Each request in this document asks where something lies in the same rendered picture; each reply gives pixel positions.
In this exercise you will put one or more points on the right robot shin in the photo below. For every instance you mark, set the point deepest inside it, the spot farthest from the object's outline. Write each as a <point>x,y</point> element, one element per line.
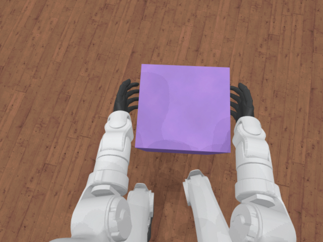
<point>197,172</point>

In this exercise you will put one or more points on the robot left upper arm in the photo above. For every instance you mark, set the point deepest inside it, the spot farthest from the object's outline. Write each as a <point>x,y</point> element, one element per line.
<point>100,219</point>

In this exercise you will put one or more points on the right robot forearm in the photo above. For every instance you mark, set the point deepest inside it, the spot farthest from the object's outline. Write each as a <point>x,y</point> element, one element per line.
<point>255,179</point>

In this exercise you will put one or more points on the left robot hand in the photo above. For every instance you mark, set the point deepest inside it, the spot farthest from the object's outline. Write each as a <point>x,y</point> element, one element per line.
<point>122,102</point>

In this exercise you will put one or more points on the right robot hand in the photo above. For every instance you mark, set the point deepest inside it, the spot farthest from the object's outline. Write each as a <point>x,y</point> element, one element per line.
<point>245,103</point>

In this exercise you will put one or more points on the robot right upper arm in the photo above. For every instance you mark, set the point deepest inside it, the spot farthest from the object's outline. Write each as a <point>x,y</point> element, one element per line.
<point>251,222</point>

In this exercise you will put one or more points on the left robot forearm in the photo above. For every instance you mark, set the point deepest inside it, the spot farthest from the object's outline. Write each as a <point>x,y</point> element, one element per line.
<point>110,172</point>

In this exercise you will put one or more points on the robot left thigh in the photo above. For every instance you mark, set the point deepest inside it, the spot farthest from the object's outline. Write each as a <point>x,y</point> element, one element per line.
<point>141,209</point>

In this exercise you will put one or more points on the carton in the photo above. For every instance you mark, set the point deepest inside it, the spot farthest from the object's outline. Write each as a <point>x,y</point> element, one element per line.
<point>184,109</point>

